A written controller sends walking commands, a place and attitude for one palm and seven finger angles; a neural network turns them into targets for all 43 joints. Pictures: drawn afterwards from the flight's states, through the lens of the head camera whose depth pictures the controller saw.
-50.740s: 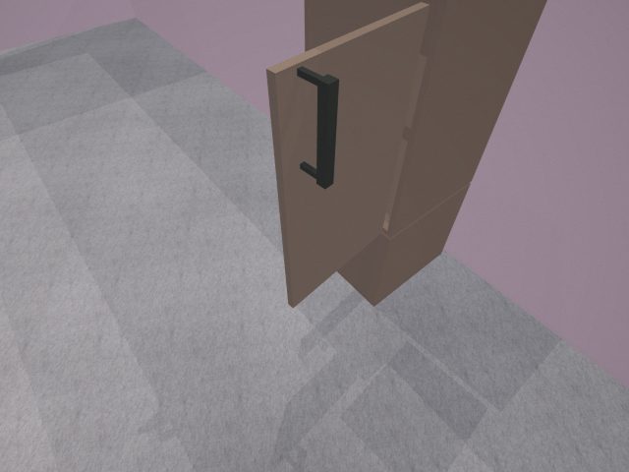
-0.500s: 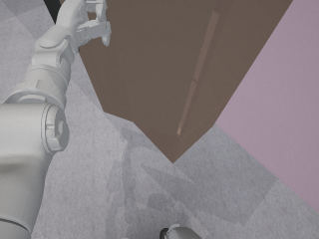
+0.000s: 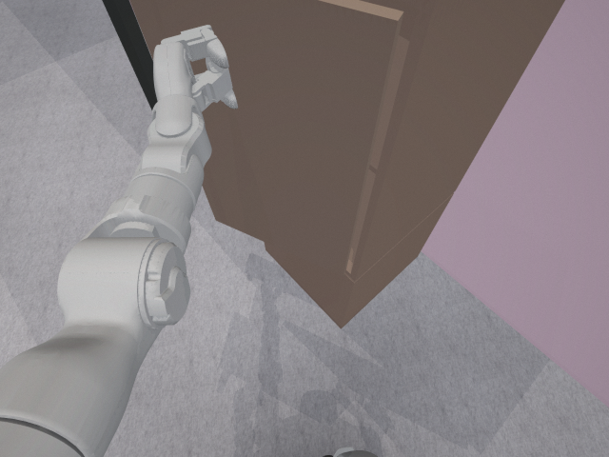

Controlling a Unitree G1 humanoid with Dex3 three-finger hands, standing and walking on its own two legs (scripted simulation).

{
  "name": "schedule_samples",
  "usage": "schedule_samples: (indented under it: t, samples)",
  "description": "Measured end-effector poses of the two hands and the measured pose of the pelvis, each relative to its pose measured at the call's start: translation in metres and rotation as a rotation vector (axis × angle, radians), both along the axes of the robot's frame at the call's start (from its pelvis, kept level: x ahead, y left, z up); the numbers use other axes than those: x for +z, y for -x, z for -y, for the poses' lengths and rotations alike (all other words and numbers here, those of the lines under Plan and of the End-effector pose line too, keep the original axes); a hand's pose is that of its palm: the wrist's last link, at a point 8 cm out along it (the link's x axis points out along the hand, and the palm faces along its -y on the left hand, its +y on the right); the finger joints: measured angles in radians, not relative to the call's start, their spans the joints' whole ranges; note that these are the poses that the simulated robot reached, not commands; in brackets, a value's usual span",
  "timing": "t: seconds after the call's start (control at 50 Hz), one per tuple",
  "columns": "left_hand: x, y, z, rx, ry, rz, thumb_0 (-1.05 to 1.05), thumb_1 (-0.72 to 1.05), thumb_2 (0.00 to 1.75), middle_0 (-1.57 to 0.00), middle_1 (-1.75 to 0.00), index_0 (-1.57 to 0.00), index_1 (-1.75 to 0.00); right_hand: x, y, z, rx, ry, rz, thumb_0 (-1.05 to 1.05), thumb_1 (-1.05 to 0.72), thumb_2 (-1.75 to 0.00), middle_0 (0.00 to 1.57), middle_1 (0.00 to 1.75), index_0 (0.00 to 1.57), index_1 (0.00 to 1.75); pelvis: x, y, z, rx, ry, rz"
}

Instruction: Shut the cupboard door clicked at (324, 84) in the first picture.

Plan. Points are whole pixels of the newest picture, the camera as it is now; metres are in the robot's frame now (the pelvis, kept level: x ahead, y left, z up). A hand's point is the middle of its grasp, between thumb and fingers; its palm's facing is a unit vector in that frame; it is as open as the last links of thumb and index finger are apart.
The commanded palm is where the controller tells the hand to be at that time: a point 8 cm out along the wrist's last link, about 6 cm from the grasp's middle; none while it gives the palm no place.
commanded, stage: pull the fist back off the door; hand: left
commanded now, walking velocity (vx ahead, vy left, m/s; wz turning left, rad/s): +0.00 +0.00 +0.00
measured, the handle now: (148, 45) +0.62 +0.13 +0.17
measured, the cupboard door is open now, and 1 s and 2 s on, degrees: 22 22 22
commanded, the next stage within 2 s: draw the hand back to the body in 0.48 s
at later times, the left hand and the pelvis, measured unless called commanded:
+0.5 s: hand (240, 122) +0.45 +0.02 +0.18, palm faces +0.01 -1.00 -0.02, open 3.1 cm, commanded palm +0.44 +0.07 +0.18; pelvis -0.03 -0.01 +0.01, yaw +1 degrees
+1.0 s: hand (157, 195) +0.37 +0.10 +0.17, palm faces +0.04 -1.00 -0.01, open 3.1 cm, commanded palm +0.33 +0.15 +0.18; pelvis -0.03 +0.00 +0.02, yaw +0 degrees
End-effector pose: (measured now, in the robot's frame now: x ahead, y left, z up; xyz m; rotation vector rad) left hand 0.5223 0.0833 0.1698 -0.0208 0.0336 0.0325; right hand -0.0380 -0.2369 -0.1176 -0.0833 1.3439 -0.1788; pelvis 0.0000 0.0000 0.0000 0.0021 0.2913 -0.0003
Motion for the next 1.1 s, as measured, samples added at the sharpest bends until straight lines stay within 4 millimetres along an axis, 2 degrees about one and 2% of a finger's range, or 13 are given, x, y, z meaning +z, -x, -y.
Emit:
schedule_samples:
  t: [0.08,0.24,0.36,0.48,0.58,0.68,0.78,0.86,0.9,0.96,1.1]
  samples:
    - [0.009,0.013,-0.001,0.002,-0.036,0.038,0.02,0.9,0.9,-1.3,-1.5,-1.29,-1.5,-0.001,-0.01,0.004,0.004,-0.005,0.039,0.0,-0.9,-0.89,0.2,0.3,0.21,0.3,0.002,0.0,0.002,-0.004,-0.003,0.03]
    - [0.002,0.05,-0.006,0.0,-0.028,0.018,0.02,0.9,0.9,-1.3,-1.5,-1.29,-1.5,0.002,-0.04,0.019,0.044,0.026,0.131,0.0,-0.91,-0.89,0.2,0.3,0.2,0.3,0.005,0.009,0.006,0.007,-0.006,0.092]
    - [0.002,0.074,0.003,-0.016,-0.038,0.039,0.02,0.9,0.9,-1.3,-1.5,-1.3,-1.5,0.007,-0.066,0.025,0.077,0.052,0.228,0.0,-0.91,-0.89,0.2,0.3,0.2,0.3,0.006,0.02,0.006,0.018,-0.009,0.124]
    - [0.008,0.089,0.012,-0.024,-0.039,0.035,0.02,0.9,0.9,-1.3,-1.5,-1.3,-1.5,0.011,-0.081,0.02,0.085,0.045,0.304,0.0,-0.91,-0.89,0.2,0.3,0.2,0.3,0.008,0.028,0.007,0.017,-0.013,0.148]
    - [0.013,0.09,0.014,-0.008,-0.041,0.024,0.02,0.9,0.9,-1.3,-1.5,-1.3,-1.5,0.01,-0.078,0.013,0.087,0.033,0.32,0.0,-0.91,-0.89,0.2,0.3,0.2,0.3,0.008,0.033,0.007,0.018,-0.014,0.154]
    - [0.015,0.089,0.009,0.0,-0.023,0.036,0.02,0.9,0.9,-1.3,-1.5,-1.3,-1.5,0.006,-0.059,0.01,0.074,0.021,0.286,0.0,-0.91,-0.89,0.2,0.3,0.2,0.3,0.008,0.036,0.006,0.009,-0.016,0.147]
    - [0.006,0.1,-0.016,0.017,-0.028,0.069,0.02,0.9,0.9,-1.3,-1.5,-1.3,-1.5,0.005,-0.041,0.01,0.027,0.014,0.253,0.0,-0.9,-0.89,0.2,0.3,0.21,0.3,0.01,0.032,0.005,-0.019,-0.016,0.163]
    - [-0.004,0.123,-0.041,0.022,-0.037,0.075,0.02,0.9,0.9,-1.3,-1.5,-1.29,-1.5,0.007,-0.042,0.012,0.008,0.019,0.255,0.01,-0.9,-0.89,0.2,0.3,0.2,0.3,0.013,0.029,0.005,-0.027,-0.012,0.195]
    - [-0.005,0.137,-0.051,0.017,-0.038,0.081,0.02,0.9,0.9,-1.3,-1.5,-1.29,-1.5,0.01,-0.051,0.013,0.012,0.028,0.274,0.01,-0.9,-0.89,0.2,0.3,0.2,0.3,0.014,0.028,0.004,-0.025,-0.009,0.214]
    - [-0.001,0.16,-0.063,0.008,-0.032,0.097,0.02,0.9,0.9,-1.3,-1.5,-1.29,-1.5,0.016,-0.075,0.014,0.034,0.044,0.332,0.01,-0.91,-0.89,0.2,0.3,0.2,0.3,0.016,0.027,0.003,-0.017,-0.006,0.243]
    - [0.01,0.202,-0.089,0.011,-0.037,0.09,0.02,0.9,0.9,-1.29,-1.48,-1.28,-1.49,0.048,-0.162,0.001,0.122,0.056,0.56,0.01,-0.91,-0.89,0.2,0.3,0.2,0.3,0.019,0.026,-0.001,0.008,-0.005,0.297]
